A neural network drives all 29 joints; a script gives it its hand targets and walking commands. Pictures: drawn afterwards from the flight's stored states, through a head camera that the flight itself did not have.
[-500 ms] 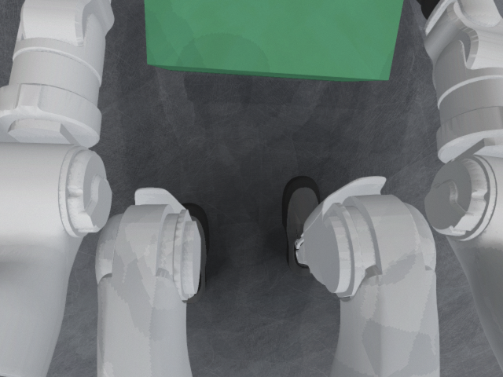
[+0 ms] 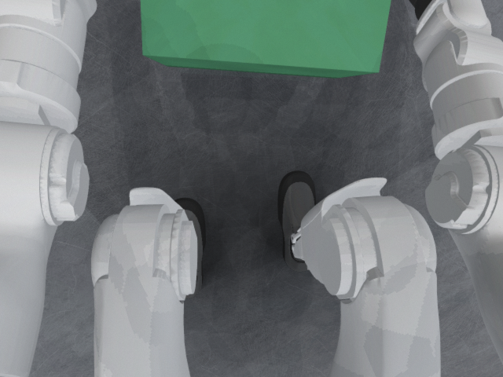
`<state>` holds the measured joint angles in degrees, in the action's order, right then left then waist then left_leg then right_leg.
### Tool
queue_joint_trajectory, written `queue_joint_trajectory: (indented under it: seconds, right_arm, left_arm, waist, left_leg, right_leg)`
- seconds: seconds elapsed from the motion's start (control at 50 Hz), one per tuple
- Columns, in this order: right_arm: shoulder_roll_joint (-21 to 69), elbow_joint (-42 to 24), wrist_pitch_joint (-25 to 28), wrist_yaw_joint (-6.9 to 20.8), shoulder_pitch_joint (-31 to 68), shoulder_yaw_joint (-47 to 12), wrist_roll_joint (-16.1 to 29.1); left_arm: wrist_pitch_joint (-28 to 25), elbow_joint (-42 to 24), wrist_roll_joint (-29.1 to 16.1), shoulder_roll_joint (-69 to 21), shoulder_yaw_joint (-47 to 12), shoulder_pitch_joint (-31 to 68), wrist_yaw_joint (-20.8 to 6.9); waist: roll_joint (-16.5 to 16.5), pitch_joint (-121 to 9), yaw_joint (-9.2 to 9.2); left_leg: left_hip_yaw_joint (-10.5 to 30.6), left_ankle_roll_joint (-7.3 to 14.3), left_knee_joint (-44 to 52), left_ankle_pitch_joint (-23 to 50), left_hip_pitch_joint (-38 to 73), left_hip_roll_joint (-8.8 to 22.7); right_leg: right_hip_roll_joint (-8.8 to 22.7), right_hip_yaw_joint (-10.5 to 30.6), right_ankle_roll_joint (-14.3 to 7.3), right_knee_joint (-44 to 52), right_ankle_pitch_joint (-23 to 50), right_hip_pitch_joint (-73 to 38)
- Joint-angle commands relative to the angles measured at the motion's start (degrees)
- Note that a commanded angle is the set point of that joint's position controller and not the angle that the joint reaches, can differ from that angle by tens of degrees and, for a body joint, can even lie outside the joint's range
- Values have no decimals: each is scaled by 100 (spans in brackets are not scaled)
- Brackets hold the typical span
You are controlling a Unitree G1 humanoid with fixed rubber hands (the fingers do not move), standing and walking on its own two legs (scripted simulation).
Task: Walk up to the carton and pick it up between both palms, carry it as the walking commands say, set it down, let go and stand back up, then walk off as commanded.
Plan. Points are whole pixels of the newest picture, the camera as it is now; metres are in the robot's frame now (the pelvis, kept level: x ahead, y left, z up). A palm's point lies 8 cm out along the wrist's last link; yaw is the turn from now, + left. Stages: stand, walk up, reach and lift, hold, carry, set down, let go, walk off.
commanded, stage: set down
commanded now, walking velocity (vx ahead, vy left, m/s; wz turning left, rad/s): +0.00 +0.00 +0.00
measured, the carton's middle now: out of the picture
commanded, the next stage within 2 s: let go in 1.72 s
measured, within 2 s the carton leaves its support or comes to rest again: neither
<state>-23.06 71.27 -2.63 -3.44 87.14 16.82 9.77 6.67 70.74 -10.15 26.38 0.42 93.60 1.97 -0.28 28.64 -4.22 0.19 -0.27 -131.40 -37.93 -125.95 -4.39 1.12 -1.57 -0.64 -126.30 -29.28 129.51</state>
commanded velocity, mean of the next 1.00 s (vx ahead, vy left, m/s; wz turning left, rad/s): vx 0.00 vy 0.00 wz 0.00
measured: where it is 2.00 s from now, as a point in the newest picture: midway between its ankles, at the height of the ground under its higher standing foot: (242, 250)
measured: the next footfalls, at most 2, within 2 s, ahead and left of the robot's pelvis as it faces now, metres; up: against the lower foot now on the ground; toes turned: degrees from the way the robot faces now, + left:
none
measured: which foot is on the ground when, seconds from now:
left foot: down 0.00-1.00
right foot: down 0.00-1.00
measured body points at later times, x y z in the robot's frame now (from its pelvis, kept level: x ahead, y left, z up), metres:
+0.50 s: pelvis +0.00 +0.00 +0.01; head +0.38 +0.00 +0.24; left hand +0.61 +0.17 -0.14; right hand +0.55 -0.28 -0.14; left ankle +0.09 +0.11 -0.32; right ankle +0.13 -0.12 -0.32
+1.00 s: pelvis +0.01 +0.00 +0.11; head +0.36 -0.01 +0.39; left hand +0.62 +0.19 +0.01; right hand +0.55 -0.29 +0.01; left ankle +0.09 +0.11 -0.32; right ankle +0.13 -0.12 -0.32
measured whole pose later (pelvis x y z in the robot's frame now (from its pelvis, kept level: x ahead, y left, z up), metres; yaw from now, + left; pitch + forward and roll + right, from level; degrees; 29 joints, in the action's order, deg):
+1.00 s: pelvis +0.01 +0.00 +0.11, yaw +0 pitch +46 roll +0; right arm -24.3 49.5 -14.7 -1.3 74.1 18.1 9.6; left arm 16.2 57.5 -6.7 30.4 9.1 83.7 -2.1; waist 1.0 5.6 -5.2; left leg -0.2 0.4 -106.7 -33.6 -118.8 -2.7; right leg -0.1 -0.4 -0.4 -102.9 -26.2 122.3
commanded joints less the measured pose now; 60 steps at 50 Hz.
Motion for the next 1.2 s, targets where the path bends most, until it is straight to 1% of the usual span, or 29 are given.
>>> queue_joint_trajectory:
  seconds: [0.0, 0.14, 0.26, 0.34, 0.4, 0.44, 0.46, 0.5, 0.54, 0.56, 0.6, 0.66, 0.78, 0.98, 1.18]
  right_arm:
    - [-985, -418, 77, 13, 1248, 13, 3]
    - [-1166, -501, 72, 49, 1335, -111, 140]
    - [-1366, -722, 56, 32, 1296, -156, 301]
    - [-1489, -1077, -22, 7, 1188, -174, 422]
    - [-1618, -1738, -153, -46, 1120, -178, 532]
    - [-1678, -2080, -310, -90, 1030, -161, 586]
    - [-1665, -2096, -393, -98, 953, -146, 590]
    - [-1566, -1868, -501, -66, 768, -101, 540]
    - [-1413, -1634, -516, 13, 630, -62, 436]
    - [-1340, -1602, -516, 53, 601, -51, 380]
    - [-1254, -1679, -550, 107, 618, -30, 296]
    - [-1286, -1960, -655, 120, 662, 45, 219]
    - [-1274, -2357, -886, 128, 466, 145, 131]
    - [-1150, -2965, -1158, 242, -85, 281, -56]
    - [-1075, -3163, -1233, 380, -560, 367, -125]
  left_arm:
    - [-74, -384, -41, 703, 84, 1489, -48]
    - [-85, -527, -159, 900, 70, 1591, -129]
    - [-69, -803, -212, 1086, 74, 1625, -93]
    - [7, -1162, -241, 1174, 71, 1547, -42]
    - [128, -1768, -295, 1240, 53, 1528, 23]
    - [272, -2075, -308, 1275, 87, 1513, 68]
    - [351, -2076, -295, 1253, 112, 1475, 78]
    - [453, -1808, -211, 1169, 206, 1331, 53]
    - [461, -1504, -62, 1101, 356, 1146, -16]
    - [457, -1430, 6, 1083, 423, 1084, -49]
    - [483, -1407, 97, 1065, 507, 1055, -97]
    - [580, -1523, 161, 1112, 593, 1111, -127]
    - [759, -1667, 245, 1215, 770, 1014, -217]
    - [874, -2068, 374, 1310, 1028, 564, -456]
    - [878, -2253, 451, 1268, 1139, 91, -617]
  waist:
    - [477, -5638, -324]
    - [459, -5709, -319]
    - [485, -6327, -324]
    - [521, -7307, -332]
    - [557, -8696, -363]
    - [553, -9421, -375]
    - [537, -9433, -389]
    - [498, -8776, -392]
    - [451, -8001, -329]
    - [432, -7825, -289]
    - [407, -7835, -247]
    - [396, -8173, -278]
    - [400, -8716, -322]
    - [415, -9329, -281]
    - [470, -9408, -252]
  left_leg:
    - [159, -108, 1249, 1333, 1392, 390]
    - [176, -73, 1205, 1392, 1397, 423]
    - [175, -46, 1173, 1671, 1754, 422]
    - [128, -12, 1220, 1970, 2338, 382]
    - [57, 13, 1333, 2354, 3133, 299]
    - [-8, 23, 1483, 2426, 3499, 241]
    - [-29, 29, 1572, 2325, 3501, 226]
    - [-33, 41, 1743, 1943, 3181, 227]
    - [-24, 52, 1892, 1621, 2794, 240]
    - [-24, 56, 1967, 1555, 2697, 242]
    - [-30, 55, 2135, 1525, 2691, 233]
    - [-57, 46, 2402, 1507, 2879, 200]
    - [-145, 48, 2872, 1564, 3114, 139]
    - [-208, 85, 3738, 1947, 3474, 58]
    - [-146, 105, 4659, 2492, 4314, 39]
  right_leg:
    - [22, 274, 98, 588, 1831, -3188]
    - [43, 313, 91, 561, 1962, -3420]
    - [36, 300, 83, 523, 2281, -3759]
    - [-2, 221, 73, 563, 2588, -4191]
    - [-54, 118, 72, 680, 2964, -4832]
    - [-79, 52, 70, 826, 3041, -5122]
    - [-81, 26, 72, 913, 2937, -5061]
    - [-65, -1, 82, 1081, 2523, -4586]
    - [-55, -13, 91, 1219, 2145, -4113]
    - [-58, -21, 94, 1284, 2039, -4002]
    - [-70, -49, 99, 1430, 1931, -3968]
    - [-94, -111, 109, 1704, 1856, -4111]
    - [-145, -134, 139, 2239, 1979, -4530]
    - [-261, -91, 170, 3123, 2532, -5439]
    - [-297, -62, 195, 4062, 3045, -6060]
